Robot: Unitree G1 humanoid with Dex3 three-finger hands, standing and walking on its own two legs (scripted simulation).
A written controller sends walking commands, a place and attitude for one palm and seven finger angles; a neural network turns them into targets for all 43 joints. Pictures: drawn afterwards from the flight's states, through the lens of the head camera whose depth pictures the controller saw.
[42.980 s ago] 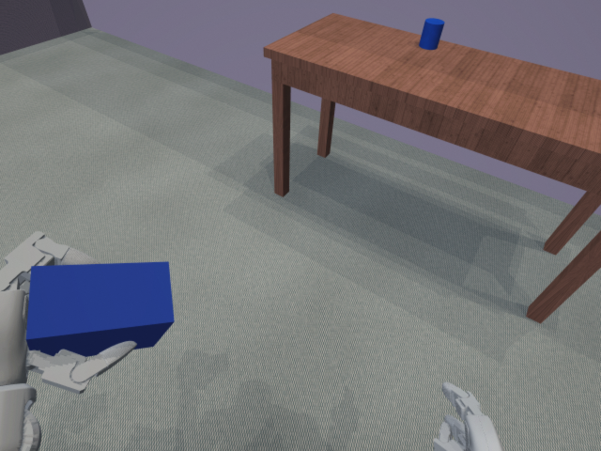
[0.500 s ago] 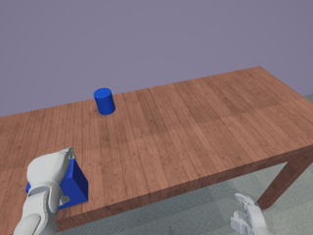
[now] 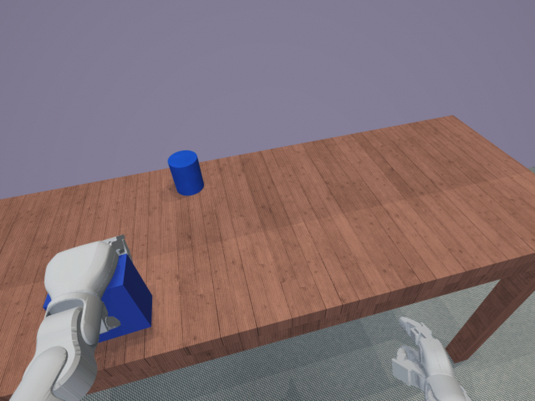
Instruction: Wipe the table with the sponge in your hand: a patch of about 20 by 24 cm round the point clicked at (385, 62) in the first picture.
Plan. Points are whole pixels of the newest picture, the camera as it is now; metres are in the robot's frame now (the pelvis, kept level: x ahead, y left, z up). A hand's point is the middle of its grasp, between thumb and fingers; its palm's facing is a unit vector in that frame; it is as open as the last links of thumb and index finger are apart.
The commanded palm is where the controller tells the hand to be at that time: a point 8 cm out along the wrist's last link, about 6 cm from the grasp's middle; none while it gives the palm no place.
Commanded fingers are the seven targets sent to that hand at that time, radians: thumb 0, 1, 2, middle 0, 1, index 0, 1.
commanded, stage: lift the sponge slowly off the table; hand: left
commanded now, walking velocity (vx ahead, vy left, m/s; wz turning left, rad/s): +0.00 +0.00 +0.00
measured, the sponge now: (109, 307) +0.23 +0.30 +0.01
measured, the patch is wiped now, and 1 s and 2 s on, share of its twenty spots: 1.00 1.00 1.00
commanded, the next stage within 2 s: bring the sponge back beside the body in 1.20 s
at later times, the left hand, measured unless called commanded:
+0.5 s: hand (91, 285) +0.22 +0.29 +0.09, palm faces +0.04 -0.11 -0.99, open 10.5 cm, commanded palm +0.20 +0.28 +0.16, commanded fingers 0.00 0.10 1.30 -1.20 -1.60 -1.20 -1.60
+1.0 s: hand (94, 267) +0.23 +0.28 +0.12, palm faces +0.04 -0.09 -0.99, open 10.5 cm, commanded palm +0.21 +0.28 +0.20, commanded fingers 0.00 0.10 1.30 -1.20 -1.60 -1.20 -1.60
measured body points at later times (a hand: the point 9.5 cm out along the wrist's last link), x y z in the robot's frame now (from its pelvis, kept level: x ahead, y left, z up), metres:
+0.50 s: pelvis +0.00 +0.00 +0.00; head -0.03 -0.04 +0.45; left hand +0.21 +0.30 +0.14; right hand +0.25 -0.21 -0.07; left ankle +0.02 +0.13 -0.74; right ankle -0.01 -0.11 -0.74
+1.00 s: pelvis -0.01 -0.01 +0.00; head -0.04 -0.05 +0.45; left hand +0.22 +0.28 +0.17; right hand +0.24 -0.21 -0.07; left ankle +0.02 +0.13 -0.74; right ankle -0.01 -0.11 -0.74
